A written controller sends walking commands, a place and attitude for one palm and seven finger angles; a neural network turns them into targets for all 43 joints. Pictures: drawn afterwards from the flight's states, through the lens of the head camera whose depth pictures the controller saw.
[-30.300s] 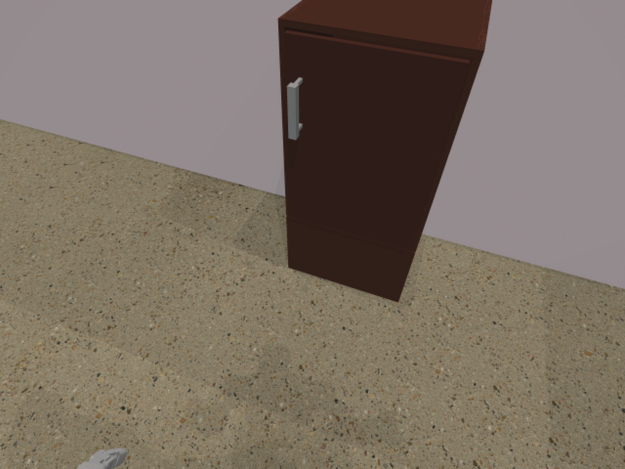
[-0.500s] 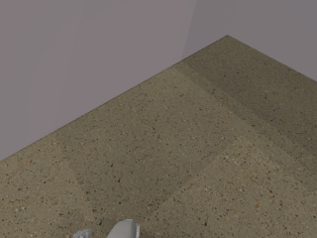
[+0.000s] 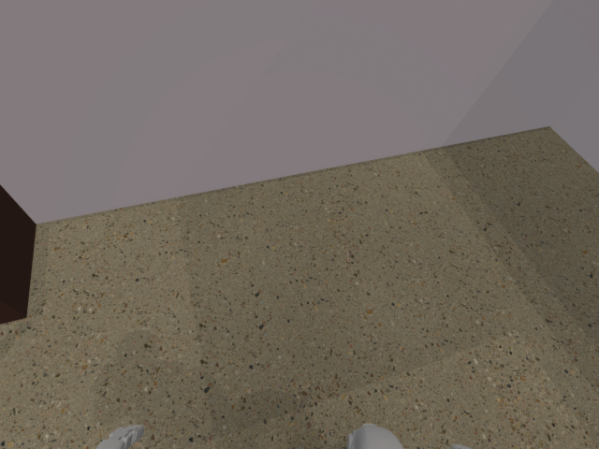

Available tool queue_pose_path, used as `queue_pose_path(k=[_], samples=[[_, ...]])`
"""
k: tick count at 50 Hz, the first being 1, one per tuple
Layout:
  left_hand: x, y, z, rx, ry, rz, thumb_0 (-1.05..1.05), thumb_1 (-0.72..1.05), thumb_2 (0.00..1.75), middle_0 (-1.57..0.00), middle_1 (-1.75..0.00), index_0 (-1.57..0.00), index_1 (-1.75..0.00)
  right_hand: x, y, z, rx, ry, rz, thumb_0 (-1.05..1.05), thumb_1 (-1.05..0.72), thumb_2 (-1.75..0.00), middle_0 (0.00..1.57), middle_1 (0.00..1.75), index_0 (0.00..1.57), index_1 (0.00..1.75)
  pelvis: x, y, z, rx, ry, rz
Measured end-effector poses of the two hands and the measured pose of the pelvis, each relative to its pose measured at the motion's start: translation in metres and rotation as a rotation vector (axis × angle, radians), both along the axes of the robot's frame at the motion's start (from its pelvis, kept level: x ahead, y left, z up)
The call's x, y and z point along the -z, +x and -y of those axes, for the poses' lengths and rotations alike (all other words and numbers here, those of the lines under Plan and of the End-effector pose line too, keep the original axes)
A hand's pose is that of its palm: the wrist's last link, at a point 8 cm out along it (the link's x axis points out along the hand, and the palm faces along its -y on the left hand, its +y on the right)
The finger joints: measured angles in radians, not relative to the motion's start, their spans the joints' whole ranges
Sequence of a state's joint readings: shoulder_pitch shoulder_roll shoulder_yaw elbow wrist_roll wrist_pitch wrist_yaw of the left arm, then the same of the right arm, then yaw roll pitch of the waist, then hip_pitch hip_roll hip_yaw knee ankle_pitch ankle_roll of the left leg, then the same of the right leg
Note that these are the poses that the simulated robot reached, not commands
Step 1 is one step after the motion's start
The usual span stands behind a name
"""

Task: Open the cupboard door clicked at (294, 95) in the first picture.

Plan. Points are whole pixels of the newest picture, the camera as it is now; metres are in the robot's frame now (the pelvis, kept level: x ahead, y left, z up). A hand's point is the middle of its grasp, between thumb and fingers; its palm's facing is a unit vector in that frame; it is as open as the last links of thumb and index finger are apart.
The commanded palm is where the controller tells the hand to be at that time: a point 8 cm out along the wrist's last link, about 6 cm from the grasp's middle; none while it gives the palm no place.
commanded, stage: turn to face it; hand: left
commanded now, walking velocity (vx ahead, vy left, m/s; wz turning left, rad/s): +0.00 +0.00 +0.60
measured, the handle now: out of the picture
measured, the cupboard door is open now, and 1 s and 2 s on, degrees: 45 45 45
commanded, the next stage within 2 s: take the last steps up to it in 1.74 s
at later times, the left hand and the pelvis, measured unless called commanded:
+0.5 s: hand out of the picture +0.03 +0.15 -0.16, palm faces +0.34 -0.91 -0.24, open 7.3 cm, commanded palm none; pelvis +0.03 -0.05 +0.00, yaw +20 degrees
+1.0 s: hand out of the picture +0.00 +0.24 -0.17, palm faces +0.59 -0.78 -0.21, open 7.4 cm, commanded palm none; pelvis +0.03 +0.01 +0.01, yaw +36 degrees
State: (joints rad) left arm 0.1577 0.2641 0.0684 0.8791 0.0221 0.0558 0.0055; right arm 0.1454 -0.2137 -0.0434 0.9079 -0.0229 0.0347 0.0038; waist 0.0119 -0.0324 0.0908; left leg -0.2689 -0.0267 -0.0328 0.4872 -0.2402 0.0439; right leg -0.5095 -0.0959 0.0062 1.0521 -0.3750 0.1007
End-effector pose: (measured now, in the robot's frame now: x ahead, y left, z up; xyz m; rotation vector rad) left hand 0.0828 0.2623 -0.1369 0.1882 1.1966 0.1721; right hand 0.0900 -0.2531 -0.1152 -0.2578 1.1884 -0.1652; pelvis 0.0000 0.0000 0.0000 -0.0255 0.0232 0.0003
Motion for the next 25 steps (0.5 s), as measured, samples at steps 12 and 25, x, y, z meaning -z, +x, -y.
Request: queue_pose_path(k=[12, 25], samples=[[-0.014, 0.013, 0.051, -0.065, 0.053, 0.089, 0.0, 0.91, 0.9, -0.2, -0.3, -0.2, -0.3, 0.04, -0.005, 0.043, -0.025, 0.06, -0.137, 0.01, -0.91, -0.9, 0.2, 0.3, 0.2, 0.3, 0.011, 0.013, 0.046, -0.149, 0.04, -0.014], [-0.005, -0.079, 0.07, -0.327, 0.0, -0.031, 0.0, 0.91, 0.9, -0.2, -0.3, -0.2, -0.3, 0.022, 0.087, 0.026, -0.262, 0.028, -0.112, 0.01, -0.91, -0.9, 0.19, 0.3, 0.2, 0.3, 0.003, 0.027, 0.05, -0.347, 0.054, 0.007]])
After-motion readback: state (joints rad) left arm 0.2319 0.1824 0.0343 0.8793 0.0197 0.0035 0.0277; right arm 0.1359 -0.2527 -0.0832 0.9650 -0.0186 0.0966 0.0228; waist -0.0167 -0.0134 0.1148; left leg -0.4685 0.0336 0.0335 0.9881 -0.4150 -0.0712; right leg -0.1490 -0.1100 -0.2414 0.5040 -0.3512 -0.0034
